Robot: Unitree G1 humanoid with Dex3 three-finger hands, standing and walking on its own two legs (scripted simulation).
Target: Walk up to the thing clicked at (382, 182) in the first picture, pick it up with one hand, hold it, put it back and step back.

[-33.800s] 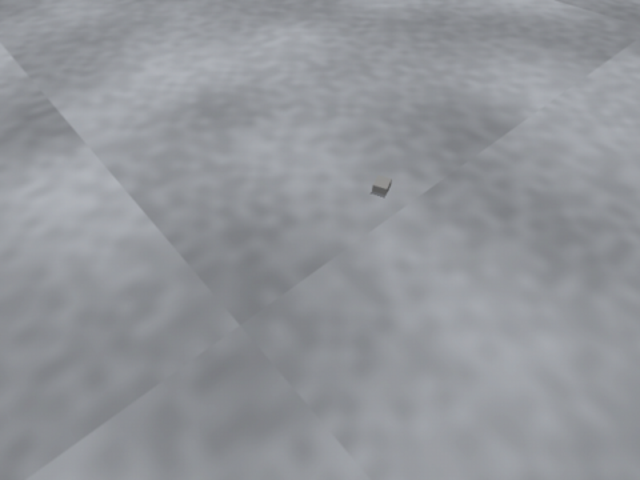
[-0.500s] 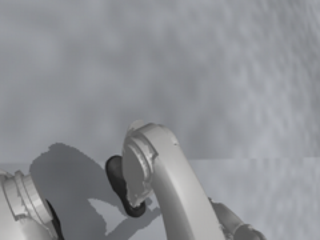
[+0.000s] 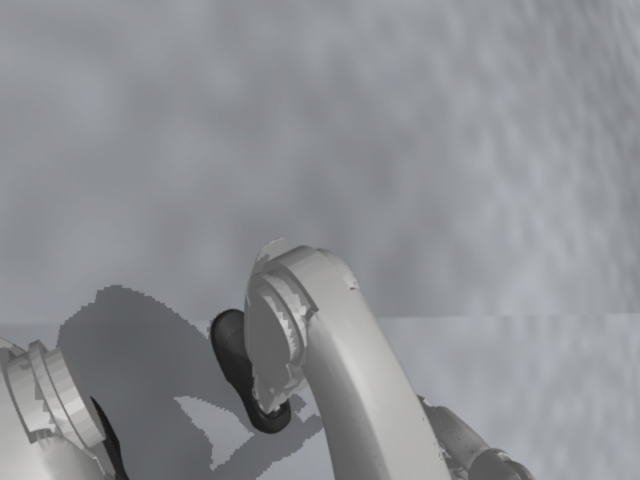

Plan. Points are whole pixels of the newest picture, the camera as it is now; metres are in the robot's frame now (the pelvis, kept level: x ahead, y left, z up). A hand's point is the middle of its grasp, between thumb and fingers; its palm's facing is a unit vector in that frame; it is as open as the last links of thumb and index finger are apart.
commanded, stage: withdraw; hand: left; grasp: from above
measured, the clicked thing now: out of the picture +0.47 +0.36 -0.29
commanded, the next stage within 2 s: home in 0.92 s
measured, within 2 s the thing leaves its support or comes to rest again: neither
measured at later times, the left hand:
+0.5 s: hand out of the picture +0.47 +0.40 -0.11, palm faces -0.40 -0.10 -0.91, open 14.0 cm
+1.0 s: hand out of the picture +0.47 +0.37 -0.13, palm faces -0.37 -0.08 -0.92, open 13.6 cm
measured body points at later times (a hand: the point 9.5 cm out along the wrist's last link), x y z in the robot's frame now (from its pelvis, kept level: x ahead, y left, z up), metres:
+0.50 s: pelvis +0.00 +0.00 +0.03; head +0.24 +0.11 +0.39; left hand +0.49 +0.40 -0.05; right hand +0.09 -0.25 -0.06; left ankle +0.06 +0.12 -0.27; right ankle +0.12 -0.11 -0.27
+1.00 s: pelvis -0.01 -0.01 +0.01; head +0.24 +0.11 +0.37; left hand +0.49 +0.37 -0.08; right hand +0.06 -0.27 -0.07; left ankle +0.06 +0.12 -0.27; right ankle +0.12 -0.11 -0.27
